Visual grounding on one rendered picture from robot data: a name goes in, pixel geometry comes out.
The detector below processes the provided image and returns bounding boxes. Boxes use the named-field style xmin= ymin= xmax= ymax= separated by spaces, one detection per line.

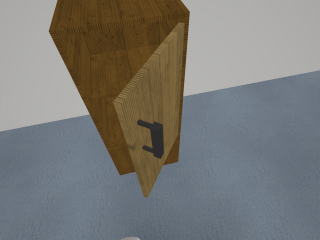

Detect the handle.
xmin=137 ymin=119 xmax=164 ymax=159

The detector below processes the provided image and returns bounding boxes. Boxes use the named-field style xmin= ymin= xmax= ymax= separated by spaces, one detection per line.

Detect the cupboard door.
xmin=113 ymin=22 xmax=185 ymax=198

